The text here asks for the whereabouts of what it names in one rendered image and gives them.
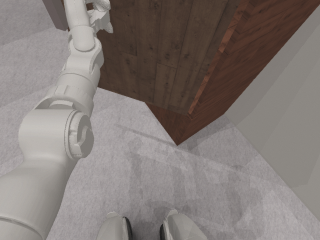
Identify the robot left hand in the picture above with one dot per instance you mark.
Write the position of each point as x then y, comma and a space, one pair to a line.
97, 18

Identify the left robot forearm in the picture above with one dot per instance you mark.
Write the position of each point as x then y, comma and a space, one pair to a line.
78, 80

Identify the cupboard door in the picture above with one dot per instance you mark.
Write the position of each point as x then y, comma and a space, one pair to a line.
160, 50

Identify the left robot upper arm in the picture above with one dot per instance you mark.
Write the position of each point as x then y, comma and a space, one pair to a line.
52, 141

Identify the handle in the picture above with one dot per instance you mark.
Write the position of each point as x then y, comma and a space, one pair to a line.
57, 13

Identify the robot right thigh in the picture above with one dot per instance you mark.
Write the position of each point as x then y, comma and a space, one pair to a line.
179, 227

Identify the robot left foot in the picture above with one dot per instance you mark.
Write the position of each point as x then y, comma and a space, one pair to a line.
129, 229

